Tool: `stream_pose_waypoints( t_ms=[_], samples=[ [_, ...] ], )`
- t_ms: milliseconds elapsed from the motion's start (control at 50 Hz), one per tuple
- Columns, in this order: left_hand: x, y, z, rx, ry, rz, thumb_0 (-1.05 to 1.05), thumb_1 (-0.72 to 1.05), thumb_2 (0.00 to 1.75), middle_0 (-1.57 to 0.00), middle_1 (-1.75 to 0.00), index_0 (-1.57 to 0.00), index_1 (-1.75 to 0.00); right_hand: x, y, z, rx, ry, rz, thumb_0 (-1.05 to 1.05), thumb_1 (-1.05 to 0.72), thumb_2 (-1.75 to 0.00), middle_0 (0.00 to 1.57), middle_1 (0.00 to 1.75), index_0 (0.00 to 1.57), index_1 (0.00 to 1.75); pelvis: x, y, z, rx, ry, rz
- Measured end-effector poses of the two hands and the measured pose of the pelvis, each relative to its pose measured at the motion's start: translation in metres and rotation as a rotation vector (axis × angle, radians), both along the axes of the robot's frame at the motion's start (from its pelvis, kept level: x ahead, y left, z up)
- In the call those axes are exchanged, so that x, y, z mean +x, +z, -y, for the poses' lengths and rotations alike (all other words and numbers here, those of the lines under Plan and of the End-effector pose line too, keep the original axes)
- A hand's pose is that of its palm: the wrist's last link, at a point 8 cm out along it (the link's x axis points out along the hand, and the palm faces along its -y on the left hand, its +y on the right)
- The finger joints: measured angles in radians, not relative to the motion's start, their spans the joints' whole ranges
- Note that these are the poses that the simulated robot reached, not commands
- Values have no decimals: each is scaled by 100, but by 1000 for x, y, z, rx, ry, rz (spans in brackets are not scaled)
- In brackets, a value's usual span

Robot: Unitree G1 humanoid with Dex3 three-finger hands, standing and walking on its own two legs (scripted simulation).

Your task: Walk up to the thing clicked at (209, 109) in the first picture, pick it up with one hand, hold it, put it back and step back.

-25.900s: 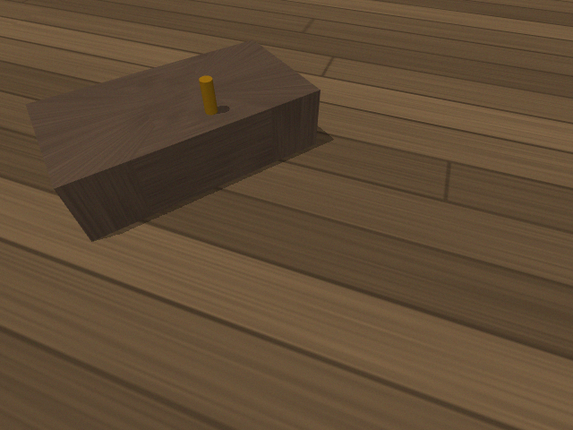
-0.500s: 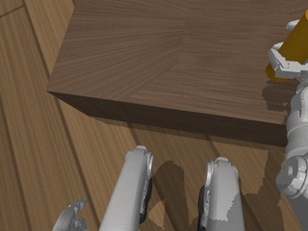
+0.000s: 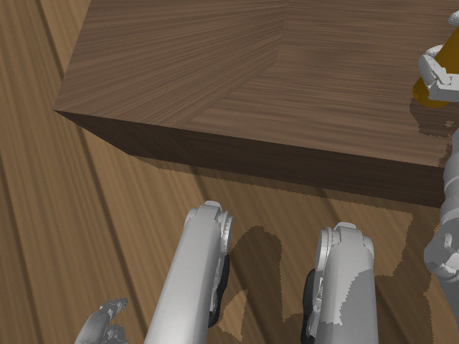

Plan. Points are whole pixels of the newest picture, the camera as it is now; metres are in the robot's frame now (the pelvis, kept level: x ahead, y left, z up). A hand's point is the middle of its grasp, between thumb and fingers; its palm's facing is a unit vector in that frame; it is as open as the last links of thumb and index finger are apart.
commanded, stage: lower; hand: right
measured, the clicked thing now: out of the picture +0.55 -0.23 +0.02
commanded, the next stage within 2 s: loosen in 0.64 s
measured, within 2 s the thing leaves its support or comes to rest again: rests again in 1.52 s
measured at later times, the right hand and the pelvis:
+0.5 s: hand (440, 71) +0.55 -0.22 -0.02, palm faces +0.19 +0.98 -0.04, open 8.2 cm; pelvis +0.00 +0.00 -0.03, yaw +0 degrees
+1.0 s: hand (441, 71) +0.55 -0.23 -0.03, palm faces +0.20 +0.98 -0.04, open 8.6 cm; pelvis -0.01 +0.00 -0.05, yaw +1 degrees
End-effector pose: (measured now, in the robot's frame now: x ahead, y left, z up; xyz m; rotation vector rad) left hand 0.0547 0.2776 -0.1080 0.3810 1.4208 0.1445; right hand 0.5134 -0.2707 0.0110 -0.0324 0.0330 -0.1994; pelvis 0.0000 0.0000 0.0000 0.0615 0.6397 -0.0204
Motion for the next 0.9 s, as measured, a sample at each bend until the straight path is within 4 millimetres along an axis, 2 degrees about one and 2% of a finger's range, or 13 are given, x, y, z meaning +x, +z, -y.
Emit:
stream_pose_waypoints(
  t_ms=[460,820,900],
  samples=[
    [-9,-28,-4,11,-7,-36,1,89,90,-20,-30,-20,-30,6,-31,2,1,1,-2,4,13,-112,92,104,80,102,-3,-31,-1,6,3,6],
    [-9,-38,-3,12,-22,-39,1,89,90,-20,-29,-20,-30,8,-37,4,4,4,20,4,13,-112,92,104,80,102,-4,-43,0,14,6,18],
    [-9,-40,-2,10,-24,-33,1,90,88,-21,-30,-21,-30,7,-37,4,2,0,22,4,13,-107,94,102,81,100,-6,-45,0,15,5,22]
  ],
)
